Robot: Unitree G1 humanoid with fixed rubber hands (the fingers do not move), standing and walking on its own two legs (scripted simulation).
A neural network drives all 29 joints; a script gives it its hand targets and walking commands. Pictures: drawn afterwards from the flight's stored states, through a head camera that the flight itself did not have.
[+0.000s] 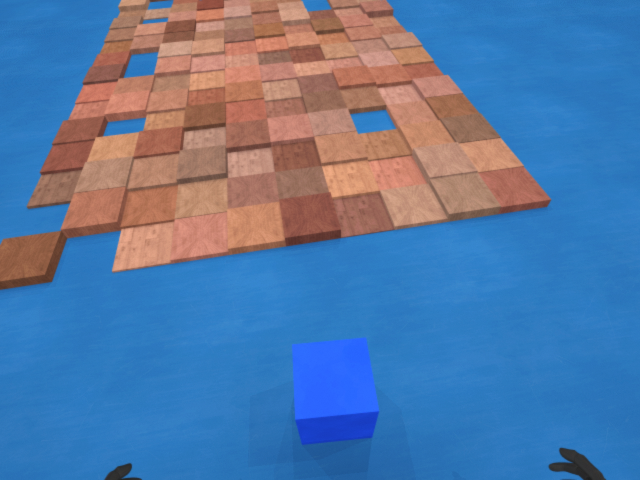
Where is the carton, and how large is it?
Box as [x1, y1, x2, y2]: [292, 338, 378, 444]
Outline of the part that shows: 365,338 292,344 295,420 302,444 371,437 378,413 378,407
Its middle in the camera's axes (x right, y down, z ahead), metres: +0.04 +0.44 +1.11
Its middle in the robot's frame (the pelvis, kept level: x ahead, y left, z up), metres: +0.45 +0.01 -0.66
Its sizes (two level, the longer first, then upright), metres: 0.210 0.200 0.250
